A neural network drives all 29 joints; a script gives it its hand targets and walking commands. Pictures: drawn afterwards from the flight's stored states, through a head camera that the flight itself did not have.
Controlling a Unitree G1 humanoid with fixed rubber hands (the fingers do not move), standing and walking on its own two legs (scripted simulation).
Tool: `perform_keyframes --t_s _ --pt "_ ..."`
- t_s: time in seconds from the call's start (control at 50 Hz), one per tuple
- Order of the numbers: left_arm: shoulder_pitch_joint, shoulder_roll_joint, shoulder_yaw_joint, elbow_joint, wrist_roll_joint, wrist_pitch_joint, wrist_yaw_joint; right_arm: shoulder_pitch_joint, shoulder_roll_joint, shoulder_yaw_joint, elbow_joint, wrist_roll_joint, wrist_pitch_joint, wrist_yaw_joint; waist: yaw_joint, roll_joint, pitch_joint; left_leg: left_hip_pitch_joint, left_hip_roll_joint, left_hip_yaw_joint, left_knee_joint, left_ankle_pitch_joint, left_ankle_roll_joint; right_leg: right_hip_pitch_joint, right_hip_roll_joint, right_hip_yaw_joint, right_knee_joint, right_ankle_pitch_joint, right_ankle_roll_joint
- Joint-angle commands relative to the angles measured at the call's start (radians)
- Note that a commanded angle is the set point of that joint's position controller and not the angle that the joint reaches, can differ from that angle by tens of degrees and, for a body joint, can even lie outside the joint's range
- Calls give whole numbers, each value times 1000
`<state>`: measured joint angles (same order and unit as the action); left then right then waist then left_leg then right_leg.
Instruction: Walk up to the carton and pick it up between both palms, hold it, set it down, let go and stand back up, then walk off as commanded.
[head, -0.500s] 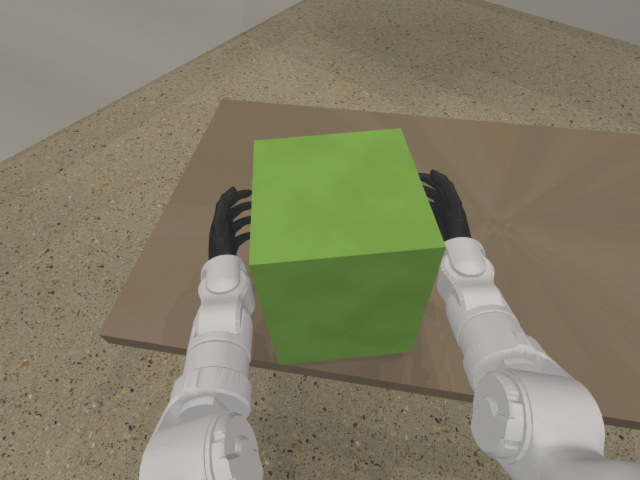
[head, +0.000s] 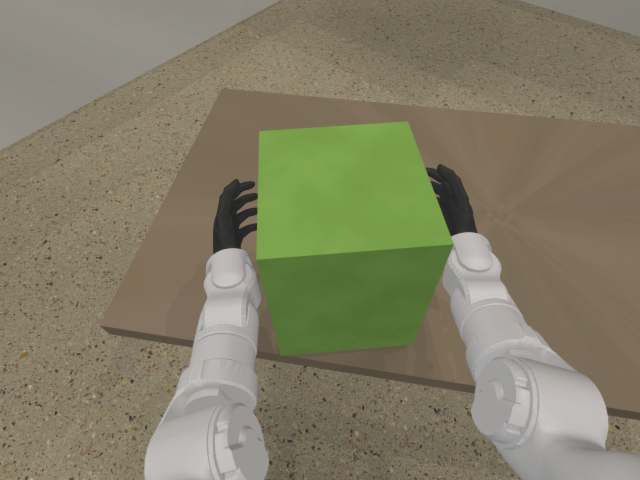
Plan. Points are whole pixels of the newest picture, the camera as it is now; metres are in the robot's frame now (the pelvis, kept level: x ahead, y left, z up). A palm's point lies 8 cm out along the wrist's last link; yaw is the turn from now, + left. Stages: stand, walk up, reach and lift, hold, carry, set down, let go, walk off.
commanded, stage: set down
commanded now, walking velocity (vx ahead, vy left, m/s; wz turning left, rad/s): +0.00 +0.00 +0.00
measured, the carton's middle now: (341, 244) +0.43 +0.05 +0.00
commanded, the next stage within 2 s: none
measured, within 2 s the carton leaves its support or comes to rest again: neither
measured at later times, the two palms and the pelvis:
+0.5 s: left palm (230, 247) +0.38 +0.19 +0.05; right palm (456, 230) +0.44 -0.10 +0.05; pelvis +0.00 +0.01 +0.00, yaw +0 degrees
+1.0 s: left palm (230, 249) +0.38 +0.19 +0.05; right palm (456, 233) +0.43 -0.10 +0.05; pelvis +0.00 +0.00 +0.00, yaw +0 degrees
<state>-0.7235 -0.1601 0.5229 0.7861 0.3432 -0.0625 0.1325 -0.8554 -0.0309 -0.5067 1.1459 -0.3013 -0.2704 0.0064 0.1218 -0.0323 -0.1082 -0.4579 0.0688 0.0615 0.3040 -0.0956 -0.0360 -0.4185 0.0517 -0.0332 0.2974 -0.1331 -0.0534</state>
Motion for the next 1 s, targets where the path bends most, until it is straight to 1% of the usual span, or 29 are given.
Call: perform_keyframes --t_s 0.0,0.04,0.08,0.1,0.12,0.14,0.16,0.2,0.24,0.3,0.32,0.34,0.36,0.42,0.46,0.48,0.5,0.54,0.6,0.62,0.68,0.7,0.76,0.78,0.84,0.86,0.88,0.9,0.98 --pt "-565 -402 -253 -73 16 -44 -77 -519 443 222 -28 -80 -27 140 -9 -64 -592 229 -40 74 31 262 27 385 -33 -60 64 444 82" --pt "-542 -422 -247 -90 38 -48 -82 -527 466 231 -56 -83 -38 143 23 -35 -618 230 -43 96 27 268 24 401 -27 -43 65 446 85" --pt "-558 -438 -273 -100 33 -51 -81 -534 463 203 -57 -99 -45 146 -3 9 -659 245 -39 82 35 294 16 375 -35 -53 64 432 72" --pt "-528 -416 -242 -71 39 -55 -77 -508 475 216 -57 -102 -45 142 23 -30 -642 221 -50 101 28 249 30 377 -40 -39 61 425 86" --pt "-549 -412 -247 -77 34 -61 -81 -497 467 187 -34 -112 -43 144 -13 -35 -649 216 -55 95 34 278 29 392 -37 -40 59 455 84" --pt "-531 -427 -237 -52 48 -67 -85 -520 480 220 -75 -108 -55 144 27 -41 -629 177 -46 90 29 252 38 418 -40 -36 79 465 84" --pt "-519 -431 -250 -47 48 -62 -89 -515 450 195 -76 -129 -59 146 -7 -46 -619 195 -43 91 24 243 38 397 -42 -50 72 459 87" --pt "-505 -403 -210 -31 67 -53 -93 -470 477 211 -40 -116 -40 144 28 -54 -545 162 -42 88 13 222 54 430 -54 -33 79 434 92" --pt "-498 -424 -233 -37 60 -52 -94 -496 466 201 -51 -113 -53 147 -6 -37 -552 199 -47 86 25 258 37 391 -37 -51 69 433 87" --pt "-511 -398 -229 -60 61 -66 -86 -467 460 200 -39 -114 -57 146 -2 -35 -559 220 -47 83 35 260 35 363 -46 -45 63 398 83" --pt "-494 -422 -219 -37 78 -62 -83 -500 468 212 -39 -109 -55 152 28 -33 -555 187 -37 77 25 236 43 356 -43 -37 66 366 79" --pt "-506 -414 -240 -62 62 -65 -80 -473 448 195 -40 -108 -56 155 -12 -18 -583 208 -43 70 31 259 33 366 -40 -53 62 395 77" --pt "-460 -399 -210 -40 73 -59 -85 -448 457 193 -26 -114 -47 157 27 -29 -532 214 -50 93 24 265 39 366 -38 -42 50 371 74" --pt "-487 -412 -229 -48 60 -57 -87 -458 454 179 -42 -125 -47 156 -3 -39 -554 237 -38 76 35 270 40 338 -34 -53 53 361 76" --pt "-465 -392 -201 -50 72 -55 -80 -441 433 177 -14 -139 -35 160 19 -45 -510 260 -31 92 38 287 39 296 -25 -56 48 321 71" --pt "-458 -394 -209 -40 82 -57 -86 -414 441 149 -9 -146 -37 157 -13 -23 -536 291 -37 92 45 290 30 286 -26 -62 39 322 67" --pt "-455 -386 -204 -28 88 -54 -88 -427 436 154 -22 -146 -39 163 15 -19 -522 244 -42 98 28 236 37 306 -38 -49 39 271 71" --pt "-469 -387 -189 -33 87 -60 -84 -452 437 177 -44 -151 -46 158 25 -43 -531 185 -48 103 24 231 49 322 -38 -43 53 313 79" --pt "-476 -402 -224 -71 68 -72 -87 -451 423 161 -45 -152 -51 161 5 -13 -563 186 -45 100 13 238 37 345 -41 -48 62 341 73" --pt "-426 -400 -207 -44 88 -62 -87 -423 421 166 -29 -151 -51 164 28 -24 -534 208 -37 93 20 246 39 328 -35 -46 51 298 68" --pt "-403 -412 -216 -33 96 -48 -86 -388 396 123 -1 -173 -41 166 -14 -4 -456 280 -29 86 36 248 30 240 -28 -71 25 212 59" --pt "-413 -408 -224 -50 83 -39 -83 -401 406 136 -14 -160 -36 167 8 -25 -473 281 -29 90 37 263 37 233 -30 -65 28 208 58" --pt "-430 -390 -189 -49 109 -52 -82 -403 422 133 -34 -178 -44 168 21 -11 -492 230 -44 97 36 225 44 299 -44 -48 36 218 64" --pt "-424 -380 -197 -60 90 -46 -80 -405 390 114 -14 -180 -36 170 1 -31 -484 250 -31 87 33 249 43 263 -28 -65 34 226 64" --pt "-414 -372 -181 -30 117 -53 -85 -374 445 116 -19 -190 -30 172 31 -1 -505 219 -40 95 31 199 51 296 -57 -38 31 228 61" --pt "-420 -366 -180 -37 108 -45 -83 -401 404 107 -38 -186 -32 171 10 -19 -493 225 -40 91 28 204 49 273 -43 -49 31 203 62" --pt "-391 -363 -171 -18 120 -55 -79 -389 425 117 -20 -187 -38 168 26 -20 -492 208 -43 91 30 214 54 296 -41 -45 44 252 70" --pt "-398 -363 -176 -54 111 -53 -82 -367 427 121 -52 -169 -36 169 4 -25 -473 243 -41 90 40 271 43 295 -36 -48 45 280 65" --pt "-344 -361 -165 -17 106 -60 -88 -349 401 128 -43 -163 -42 158 7 -38 -435 209 -47 102 37 271 45 326 -38 -40 52 319 71"
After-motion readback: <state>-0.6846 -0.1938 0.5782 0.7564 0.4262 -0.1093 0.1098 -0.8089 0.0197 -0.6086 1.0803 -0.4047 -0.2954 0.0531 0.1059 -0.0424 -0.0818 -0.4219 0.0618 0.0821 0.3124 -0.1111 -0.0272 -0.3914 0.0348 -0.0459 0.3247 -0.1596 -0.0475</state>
